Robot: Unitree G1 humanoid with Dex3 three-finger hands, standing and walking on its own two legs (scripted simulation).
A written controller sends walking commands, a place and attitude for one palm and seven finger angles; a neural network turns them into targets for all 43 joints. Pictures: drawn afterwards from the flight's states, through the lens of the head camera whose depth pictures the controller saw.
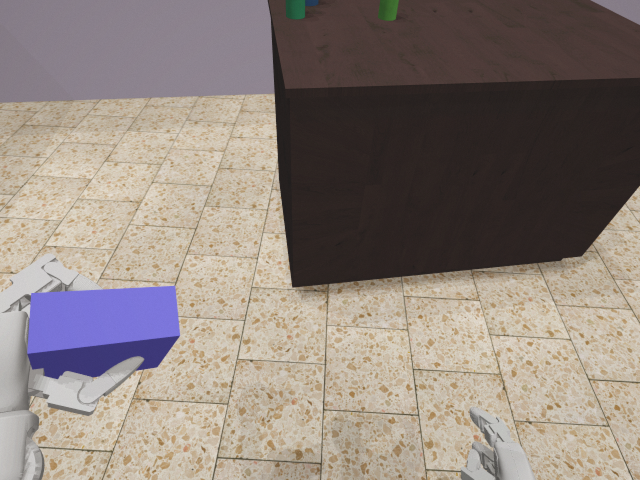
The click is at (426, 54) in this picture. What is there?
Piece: table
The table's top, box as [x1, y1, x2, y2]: [268, 0, 639, 97]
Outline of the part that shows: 268,0 285,97 639,85 639,25 590,0 399,0 396,18 392,21 381,20 377,17 379,0 319,0 318,4 315,6 305,6 305,17 302,19 290,19 285,16 285,0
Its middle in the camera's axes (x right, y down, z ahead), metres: +0.45 -0.65 +1.20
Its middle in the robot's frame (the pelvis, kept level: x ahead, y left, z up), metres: +1.36 -0.37 +0.06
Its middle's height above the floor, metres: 0.84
